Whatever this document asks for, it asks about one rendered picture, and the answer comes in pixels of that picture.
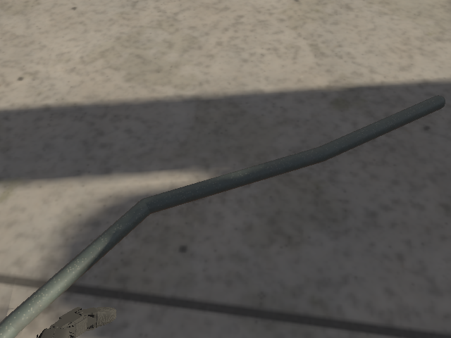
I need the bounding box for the left robot hand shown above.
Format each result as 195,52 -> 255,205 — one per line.
37,307 -> 116,338

